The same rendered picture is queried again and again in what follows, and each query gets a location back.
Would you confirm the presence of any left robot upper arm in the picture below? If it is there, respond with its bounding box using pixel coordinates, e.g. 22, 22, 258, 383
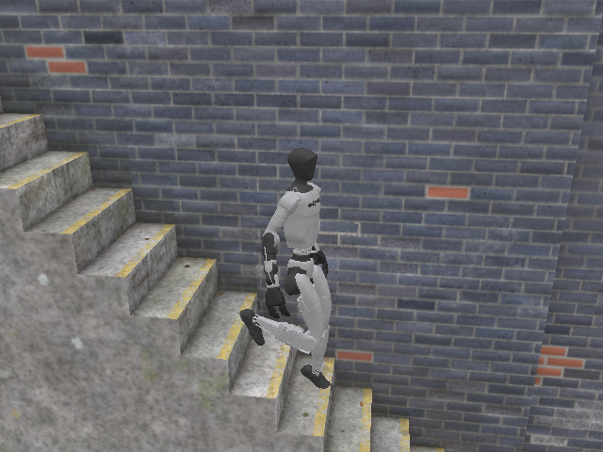
307, 182, 321, 194

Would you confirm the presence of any robot torso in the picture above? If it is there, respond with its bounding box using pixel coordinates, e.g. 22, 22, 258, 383
284, 182, 320, 280

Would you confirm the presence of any robot left hand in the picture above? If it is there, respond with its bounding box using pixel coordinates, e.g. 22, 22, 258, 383
310, 250, 329, 278

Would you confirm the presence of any robot right forearm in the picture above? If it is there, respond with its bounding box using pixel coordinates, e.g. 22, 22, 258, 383
262, 233, 280, 288

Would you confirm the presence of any robot right hand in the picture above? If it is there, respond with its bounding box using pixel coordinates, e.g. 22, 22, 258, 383
266, 287, 290, 318

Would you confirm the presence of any humanoid robot head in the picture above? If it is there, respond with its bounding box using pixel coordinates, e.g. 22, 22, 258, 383
287, 148, 318, 193

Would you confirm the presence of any right robot upper arm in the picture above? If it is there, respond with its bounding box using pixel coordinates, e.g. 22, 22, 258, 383
263, 192, 301, 247

